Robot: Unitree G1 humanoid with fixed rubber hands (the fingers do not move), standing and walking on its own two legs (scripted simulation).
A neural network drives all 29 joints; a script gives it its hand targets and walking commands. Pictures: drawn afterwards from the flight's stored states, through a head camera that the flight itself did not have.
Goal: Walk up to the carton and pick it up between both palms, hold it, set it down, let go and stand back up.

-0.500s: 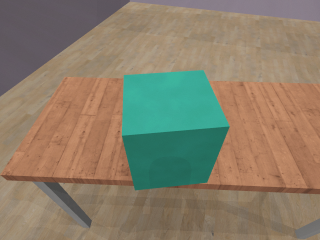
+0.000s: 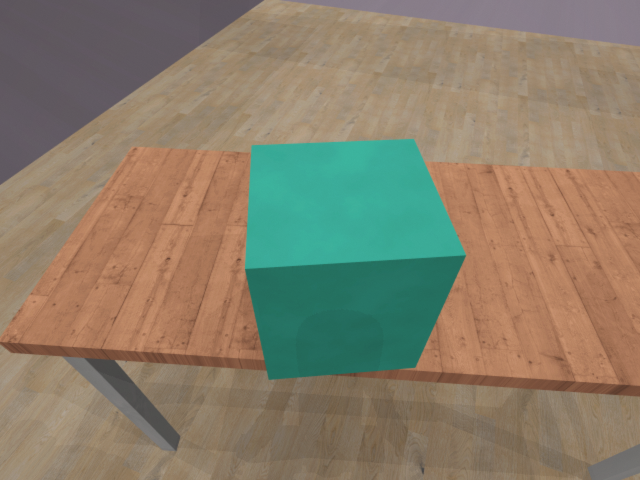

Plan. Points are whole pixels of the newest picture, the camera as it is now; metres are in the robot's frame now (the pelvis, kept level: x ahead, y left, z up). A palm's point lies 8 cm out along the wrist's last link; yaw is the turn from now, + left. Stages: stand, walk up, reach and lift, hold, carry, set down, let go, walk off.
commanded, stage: walk up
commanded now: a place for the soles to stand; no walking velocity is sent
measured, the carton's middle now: (338, 263) +0.39 -0.01 +0.07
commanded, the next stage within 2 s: reach and lift in 0.08 s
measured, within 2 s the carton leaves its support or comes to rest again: neither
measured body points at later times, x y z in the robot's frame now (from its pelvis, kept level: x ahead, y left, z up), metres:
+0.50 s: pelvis -0.06 +0.00 +0.00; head -0.06 +0.02 +0.45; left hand +0.09 +0.23 -0.10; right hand +0.08 -0.27 -0.09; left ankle -0.03 +0.15 -0.73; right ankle -0.03 -0.09 -0.73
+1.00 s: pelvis -0.09 +0.00 +0.00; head -0.13 +0.01 +0.45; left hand +0.09 +0.24 -0.05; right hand +0.09 -0.22 -0.04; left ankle -0.07 +0.12 -0.73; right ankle -0.03 -0.09 -0.73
